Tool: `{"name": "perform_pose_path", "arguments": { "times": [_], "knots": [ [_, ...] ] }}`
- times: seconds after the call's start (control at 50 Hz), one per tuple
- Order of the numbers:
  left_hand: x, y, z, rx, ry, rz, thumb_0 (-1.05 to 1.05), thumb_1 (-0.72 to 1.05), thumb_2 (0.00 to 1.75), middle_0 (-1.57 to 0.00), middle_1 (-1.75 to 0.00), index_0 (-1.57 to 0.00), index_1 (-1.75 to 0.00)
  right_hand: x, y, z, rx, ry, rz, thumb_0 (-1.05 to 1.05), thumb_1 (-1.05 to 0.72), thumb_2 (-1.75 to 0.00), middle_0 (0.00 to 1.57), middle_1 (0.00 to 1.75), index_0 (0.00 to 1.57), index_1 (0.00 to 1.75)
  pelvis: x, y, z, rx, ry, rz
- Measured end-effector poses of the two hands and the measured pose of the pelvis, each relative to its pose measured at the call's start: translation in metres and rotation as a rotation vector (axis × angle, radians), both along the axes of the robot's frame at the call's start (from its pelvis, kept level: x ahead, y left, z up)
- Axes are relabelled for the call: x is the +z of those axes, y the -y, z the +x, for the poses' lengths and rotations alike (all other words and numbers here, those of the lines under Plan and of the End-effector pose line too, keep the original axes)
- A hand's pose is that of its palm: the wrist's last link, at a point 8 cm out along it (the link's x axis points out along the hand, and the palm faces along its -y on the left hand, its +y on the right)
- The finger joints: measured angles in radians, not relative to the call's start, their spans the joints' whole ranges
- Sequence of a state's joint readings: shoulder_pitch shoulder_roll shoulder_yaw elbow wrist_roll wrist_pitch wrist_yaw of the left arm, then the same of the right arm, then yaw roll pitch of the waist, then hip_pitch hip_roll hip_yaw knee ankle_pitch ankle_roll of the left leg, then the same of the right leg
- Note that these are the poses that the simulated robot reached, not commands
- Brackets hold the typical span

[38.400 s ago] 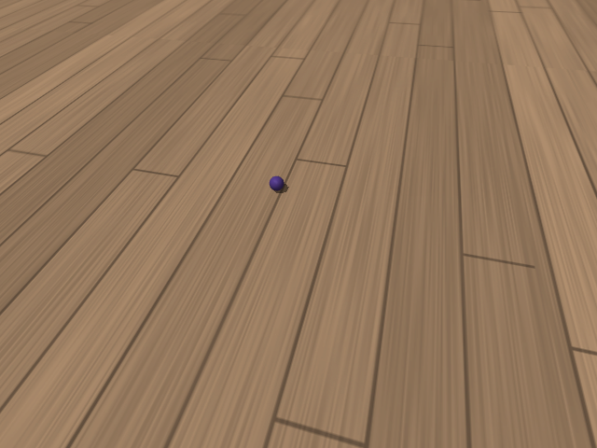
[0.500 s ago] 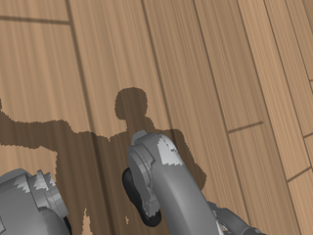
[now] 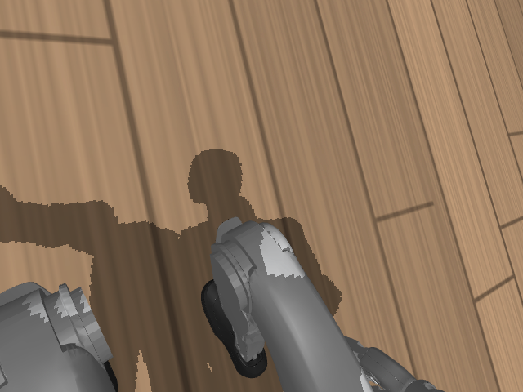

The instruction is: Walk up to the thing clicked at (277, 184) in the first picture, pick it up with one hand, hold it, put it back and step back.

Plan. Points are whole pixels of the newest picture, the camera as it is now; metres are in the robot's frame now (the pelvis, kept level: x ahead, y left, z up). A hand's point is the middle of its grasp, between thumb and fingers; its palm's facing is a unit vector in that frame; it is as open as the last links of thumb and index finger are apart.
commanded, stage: open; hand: left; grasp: from above
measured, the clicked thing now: out of the picture +0.46 +0.35 -0.27
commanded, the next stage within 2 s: withdraw in 0.40 s
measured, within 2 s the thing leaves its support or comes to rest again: neither
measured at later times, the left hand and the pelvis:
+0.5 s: hand out of the picture +0.44 +0.34 -0.25, palm faces -0.41 -0.18 -0.89, open 13.9 cm; pelvis +0.00 +0.00 +0.00, yaw +0 degrees
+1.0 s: hand out of the picture +0.44 +0.37 -0.10, palm faces -0.33 -0.10 -0.94, open 14.1 cm; pelvis +0.00 +0.00 +0.03, yaw +5 degrees
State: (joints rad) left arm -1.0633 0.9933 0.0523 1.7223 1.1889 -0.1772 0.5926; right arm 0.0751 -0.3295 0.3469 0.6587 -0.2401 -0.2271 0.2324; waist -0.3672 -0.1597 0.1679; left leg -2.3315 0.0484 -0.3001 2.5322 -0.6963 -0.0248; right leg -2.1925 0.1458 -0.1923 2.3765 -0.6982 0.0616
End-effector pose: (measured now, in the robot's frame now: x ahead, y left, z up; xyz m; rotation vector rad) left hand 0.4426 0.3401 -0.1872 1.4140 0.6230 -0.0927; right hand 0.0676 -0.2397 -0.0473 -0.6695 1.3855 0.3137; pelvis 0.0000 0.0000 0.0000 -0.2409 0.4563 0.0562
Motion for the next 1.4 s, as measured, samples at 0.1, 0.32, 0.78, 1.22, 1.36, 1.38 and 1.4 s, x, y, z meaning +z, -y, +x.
{"name": "perform_pose_path", "arguments": {
  "times": [0.1, 0.32, 0.78, 1.22, 1.36, 1.38, 1.4],
  "knots": [
    [-0.003, -0.001, -0.002, -0.004, -0.004, 0.001, 0.0, -0.41, 0.88, -0.15, -0.99, -0.17, -0.97, 0.001, 0.002, 0.0, 0.005, -0.002, -0.009, 0.0, -0.9, -0.9, 0.21, 0.3, 0.21, 0.3, 0.0, 0.001, 0.0, 0.0, 0.003, 0.0],
    [-0.003, -0.002, 0.0, 0.001, 0.01, 0.008, 0.0, -0.47, 0.93, -0.09, -1.04, -0.1, -1.02, 0.001, 0.003, 0.002, 0.017, -0.013, -0.014, 0.0, -0.9, -0.9, 0.21, 0.3, 0.21, 0.3, 0.001, 0.001, 0.0, 0.0, -0.001, -0.001],
    [0.042, -0.01, 0.009, -0.034, 0.131, 0.042, 0.0, -0.49, 0.97, -0.09, -1.01, -0.09, -1.0, -0.005, 0.003, 0.014, -0.038, 0.013, 0.009, 0.0, -0.9, -0.9, 0.21, 0.3, 0.21, 0.3, 0.003, 0.001, 0.005, 0.01, -0.043, 0.002],
    [0.185, -0.012, -0.008, -0.025, -0.054, 0.035, 0.0, -0.5, 1.01, -0.09, -0.99, -0.08, -1.0, 0.019, 0.02, 0.035, -0.212, 0.129, 0.006, 0.0, -0.89, -0.9, 0.21, 0.3, 0.21, 0.3, 0.061, 0.01, -0.009, 0.082, -0.104, 0.081],
    [0.146, -0.013, -0.016, -0.071, -0.079, 0.017, 0.0, -0.5, 1.0, -0.09, -0.99, -0.08, -1.0, 0.016, 0.035, 0.005, -0.208, 0.058, -0.091, 0.0, -0.89, -0.9, 0.21, 0.3, 0.21, 0.3, 0.046, 0.011, -0.013, 0.079, -0.092, 0.079],
    [0.138, -0.014, -0.017, -0.079, -0.079, 0.017, 0.0, -0.5, 1.0, -0.09, -0.99, -0.08, -1.0, 0.014, 0.036, 0.0, -0.206, 0.046, -0.1, 0.0, -0.89, -0.9, 0.21, 0.3, 0.21, 0.3, 0.042, 0.011, -0.013, 0.078, -0.089, 0.078],
    [0.131, -0.014, -0.018, -0.086, -0.077, 0.017, 0.0, -0.5, 1.0, -0.09, -0.99, -0.08, -1.0, 0.011, 0.036, -0.003, -0.203, 0.033, -0.108, 0.0, -0.89, -0.9, 0.21, 0.3, 0.21, 0.3, 0.038, 0.011, -0.013, 0.077, -0.086, 0.077]
  ]
}}
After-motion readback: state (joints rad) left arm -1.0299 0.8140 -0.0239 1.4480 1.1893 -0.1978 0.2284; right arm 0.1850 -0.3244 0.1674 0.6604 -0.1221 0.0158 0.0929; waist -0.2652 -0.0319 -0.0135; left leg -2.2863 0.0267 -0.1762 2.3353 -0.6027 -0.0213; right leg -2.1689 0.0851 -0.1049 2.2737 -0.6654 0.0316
